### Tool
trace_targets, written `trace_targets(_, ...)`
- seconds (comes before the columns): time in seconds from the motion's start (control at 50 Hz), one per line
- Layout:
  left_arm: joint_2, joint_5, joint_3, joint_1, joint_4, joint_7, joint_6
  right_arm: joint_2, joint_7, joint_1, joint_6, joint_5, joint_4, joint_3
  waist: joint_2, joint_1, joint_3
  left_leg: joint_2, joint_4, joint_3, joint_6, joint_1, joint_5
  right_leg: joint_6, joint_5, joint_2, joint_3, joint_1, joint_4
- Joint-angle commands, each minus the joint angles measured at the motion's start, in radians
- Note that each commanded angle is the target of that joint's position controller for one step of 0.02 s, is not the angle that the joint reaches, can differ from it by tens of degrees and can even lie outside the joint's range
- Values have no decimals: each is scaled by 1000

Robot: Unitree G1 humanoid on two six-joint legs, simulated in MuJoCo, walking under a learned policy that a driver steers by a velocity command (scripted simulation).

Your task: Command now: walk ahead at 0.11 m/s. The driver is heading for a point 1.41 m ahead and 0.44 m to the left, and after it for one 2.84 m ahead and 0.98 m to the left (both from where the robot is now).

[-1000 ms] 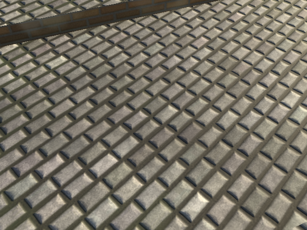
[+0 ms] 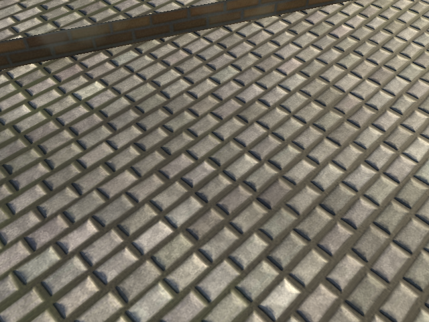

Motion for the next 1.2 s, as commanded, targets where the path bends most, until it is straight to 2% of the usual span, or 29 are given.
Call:
trace_targets(0.02, 163, 28, 46, 15, -32, 23, -5, -194, -20, 127, -3, -34, 0, -56, 77, -32, 41, 108, -196, -136, 126, -118, -257, -42, -267, 32, -27, 7, 16)
trace_targets(0.1, 31, 64, 24, -125, -116, 71, -35, -99, -103, 205, -40, -48, 13, -33, 134, -106, 129, 409, -341, -406, 289, 156, -259, -83, -267, -50, 23, -366, 236)
trace_targets(0.2, 22, 43, 24, -55, -118, 20, -69, -166, -109, 119, -19, -30, -18, -34, 103, -29, 118, 227, -292, -126, 193, -53, -107, -91, -28, 33, -140, 24, 66)
trace_targets(0.24, 49, 36, 39, 151, -67, 1, -92, -161, -85, 113, -4, -85, -2, -26, 94, 61, 80, 191, -120, -78, 201, -242, -32, -103, -3, 62, -129, 285, 103)
trace_targets(0.26, 95, 48, 53, 283, -38, 7, -106, -135, -72, 129, -14, -104, 14, -19, 21, 108, 23, 132, 87, -26, 172, -304, -9, -123, 4, 13, -63, 401, 78)
trace_targets(0.28, 168, 57, 58, 471, -19, 24, -114, -3, -48, 153, -36, -106, -17, 15, -202, 144, -164, -34, 446, 19, 87, -495, -161, -330, -39, -221, 359, 656, -43)
trace_targets(0.3, 153, 88, 48, 642, 20, 19, -120, -17, -41, 15, -63, -80, -62, 4, -189, 243, -89, -96, 742, -179, 94, -710, -319, -398, -138, -324, 628, 674, -209)
trace_targets(0.34, 58, 61, 22, 400, -22, 17, -128, -93, -72, 4, -88, -47, -43, -15, -17, 125, 57, 18, 893, -228, 146, -740, -129, -339, -310, -353, 431, 417, -239)
trace_targets(0.42, -67, 80, -33, 291, -61, 57, -92, 35, -62, 55, -34, -70, -60, 7, 7, 9, 105, 110, 709, -234, 130, -580, 121, -252, -42, -273, 108, 152, -300)
trace_targets(0.5, -90, 117, -52, 312, -49, 100, -126, 59, -19, 21, -27, -89, -114, 33, -4, 19, 49, 136, 434, -198, 69, -601, 588, -212, 112, -173, -68, 127, -195)
trace_targets(0.56, -73, 127, -63, 424, 13, 66, -126, 53, -28, -50, 1, -72, -174, 43, -42, 35, 58, 113, 279, -121, 64, -408, 893, -208, 7, -140, -119, -74, -120)
trace_targets(0.66, -67, 76, -85, 611, 72, 77, -115, 8, -28, -241, 24, -85, -239, 44, 18, 109, 161, 138, 66, -118, 73, -681, 734, -197, -3, -214, -42, 270, 21)
trace_targets(0.68, 71, -81, -18, 479, 49, 122, -87, -5, -9, -394, 11, 118, -281, 21, 1, 143, 254, 65, 100, -157, 45, -818, 668, -164, 106, -237, -39, 244, 179)
trace_targets(0.7, 63, -77, -20, 528, 50, 141, -70, 19, 8, -428, 1, 126, -293, 36, 55, 159, 198, 75, 74, -138, 36, -861, 675, -151, 141, -249, -48, 327, 264)
trace_targets(0.76, 24, -43, -23, 542, 41, 133, -37, 62, 51, -371, -4, 53, -268, 48, 1, 146, 70, 28, -10, -1, 46, -519, 723, -107, 295, -208, -132, 208, 449)
trace_targets(0.8, 46, -23, -22, 496, 21, 101, -34, -21, 31, -39, 4, 53, -150, -2, -36, -16, -95, -31, 49, 43, 105, -73, 688, -112, 545, -205, -131, 32, 786)
trace_targets(0.82, 65, -35, -12, 405, 15, 79, -55, -103, 2, 173, 19, 45, -87, -38, 53, -175, -140, 26, -55, 0, 190, 207, 862, -53, 289, -124, -185, -160, 1176)
trace_targets(0.84, -50, 1, -28, 465, -22, 56, -84, -195, -24, 248, 14, 6, -49, -38, 273, -125, -256, 180, 304, -163, 265, 623, 1316, -7, -719, -22, -156, -609, 1687)
trace_targets(0.86, 27, -53, -32, 505, -74, 36, -117, -199, -34, 305, 4, 9, -59, -38, 281, -171, -550, 345, 382, -427, 463, 856, 1310, -3, -681, -41, 77, -732, 1695)
trace_targets(0.88, 77, -76, -22, 377, -172, 38, -133, -220, -48, 323, 20, 22, -63, -50, 199, -199, -609, 383, 197, -590, 523, 830, 865, 28, -631, -52, 85, -834, 1630)
trace_targets(0.92, 40, -61, -30, 231, -236, 75, -120, -185, -75, 94, 36, 24, -115, -43, -79, -84, -355, 370, -96, -707, 421, 383, 116, 18, -407, -104, 14, -867, 1479)
trace_targets(0.94, 53, -56, -22, 256, -243, 90, -109, -186, -77, 0, 5, 11, -144, -31, -78, -6, -272, 436, -130, -778, 435, 124, 147, 15, -263, -133, 91, -795, 1305)
trace_targets(0.96, 67, -40, -10, 251, -233, 102, -76, -154, -74, -153, -12, 21, -183, -18, -98, 76, -63, 376, -169, -635, 372, -261, 352, 60, -258, -179, 105, -634, 1094)
trace_targets(0.98, 50, -10, -6, 282, -239, 107, -64, -138, -71, -227, -17, 25, -206, -15, -60, 120, -9, 257, -185, -460, 315, -505, 346, 76, -227, -194, 103, -427, 841)
trace_targets(1.02, 35, 21, 0, 242, -244, 109, -73, -164, -88, -219, -26, 18, -219, -30, 14, 101, -58, 64, -145, -241, 258, -661, 382, 86, 40, -135, 33, -123, 483)
trace_targets(1.1, 67, -28, 13, 81, -295, 94, -67, -153, -114, -59, -11, 49, -170, -42, 93, 21, -128, 109, -88, -333, 234, -415, 154, 85, 185, -79, 50, -113, 240)
trace_targets(1.16, 114, -20, 43, 86, -296, 75, -76, -105, -112, 8, 11, 41, -161, -36, 85, 37, -105, 73, 44, -403, 167, -360, -81, 24, 20, -46, 21, -53, 175)
trace_targets(1.18, 132, -16, 54, 186, -272, 73, -82, -57, -111, 14, 14, 36, -164, -22, 51, 84, -124, 23, 188, -364, 129, -422, -149, -9, -45, -91, 57, 63, 149)
trace_targets(1.2, 180, -11, 67, 307, -253, 71, -84, 34, -105, 70, 7, 20, -168, 2, -157, 99, -198, -88, 565, -225, 68, -579, -254, -72, -129, -272, 257, 263, 102)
